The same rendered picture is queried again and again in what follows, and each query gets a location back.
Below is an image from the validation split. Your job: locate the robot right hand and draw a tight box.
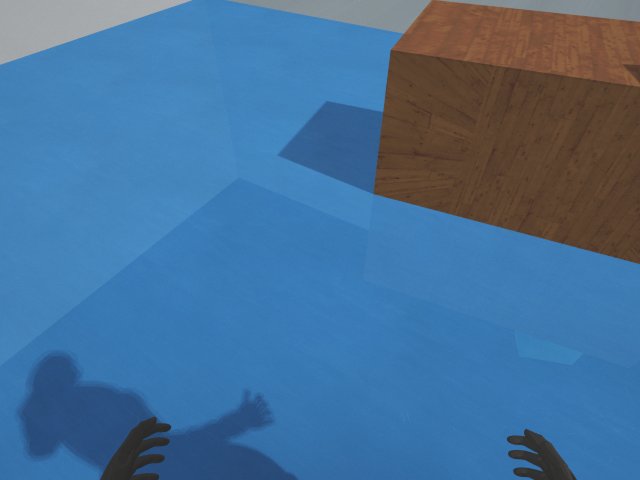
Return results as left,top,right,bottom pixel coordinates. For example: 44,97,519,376
507,429,577,480

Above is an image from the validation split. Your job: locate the pedestal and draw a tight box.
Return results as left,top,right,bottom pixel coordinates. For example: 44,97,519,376
373,0,640,264

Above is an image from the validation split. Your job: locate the robot left hand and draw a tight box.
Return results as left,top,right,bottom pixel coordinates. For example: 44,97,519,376
100,417,171,480

